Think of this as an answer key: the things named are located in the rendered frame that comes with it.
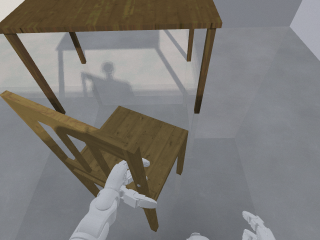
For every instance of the robot left forearm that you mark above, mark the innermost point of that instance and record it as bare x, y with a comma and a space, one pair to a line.
102, 214

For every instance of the chair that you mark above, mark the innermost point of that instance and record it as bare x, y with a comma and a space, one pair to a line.
126, 135

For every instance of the robot right hand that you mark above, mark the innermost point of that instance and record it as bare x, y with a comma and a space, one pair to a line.
262, 233

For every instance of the robot right shin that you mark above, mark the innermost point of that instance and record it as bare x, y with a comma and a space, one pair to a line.
195, 234

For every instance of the table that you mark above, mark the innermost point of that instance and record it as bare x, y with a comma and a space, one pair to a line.
57, 16

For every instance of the robot left hand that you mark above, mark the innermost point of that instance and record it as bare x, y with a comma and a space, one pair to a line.
119, 177

